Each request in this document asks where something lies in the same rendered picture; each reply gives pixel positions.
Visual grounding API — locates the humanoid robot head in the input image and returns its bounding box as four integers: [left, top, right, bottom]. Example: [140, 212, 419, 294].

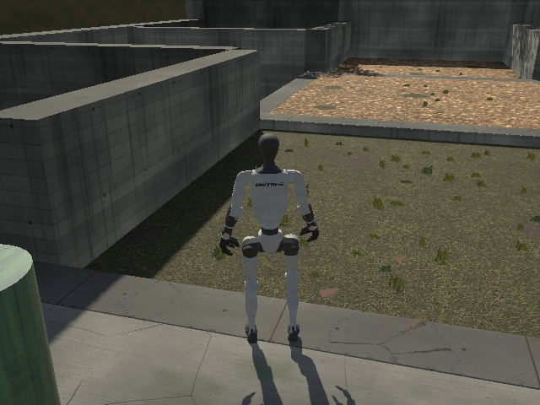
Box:
[255, 133, 284, 174]

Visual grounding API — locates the right robot hand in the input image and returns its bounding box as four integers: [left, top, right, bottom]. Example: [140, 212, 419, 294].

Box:
[300, 227, 319, 242]

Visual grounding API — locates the left robot forearm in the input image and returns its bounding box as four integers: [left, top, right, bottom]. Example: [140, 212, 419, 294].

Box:
[221, 204, 238, 240]

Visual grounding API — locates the right robot foot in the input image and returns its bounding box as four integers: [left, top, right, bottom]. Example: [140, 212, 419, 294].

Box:
[288, 322, 300, 343]

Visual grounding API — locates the left robot hand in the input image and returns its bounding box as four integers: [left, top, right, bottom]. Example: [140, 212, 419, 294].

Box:
[219, 237, 240, 256]

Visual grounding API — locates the right robot upper arm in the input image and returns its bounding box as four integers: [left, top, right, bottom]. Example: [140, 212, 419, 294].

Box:
[287, 170, 311, 215]

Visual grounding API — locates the right robot forearm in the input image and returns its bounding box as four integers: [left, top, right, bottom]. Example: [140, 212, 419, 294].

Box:
[302, 202, 317, 230]

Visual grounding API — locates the left robot upper arm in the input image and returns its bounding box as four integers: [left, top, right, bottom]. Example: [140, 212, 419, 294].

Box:
[229, 170, 251, 218]

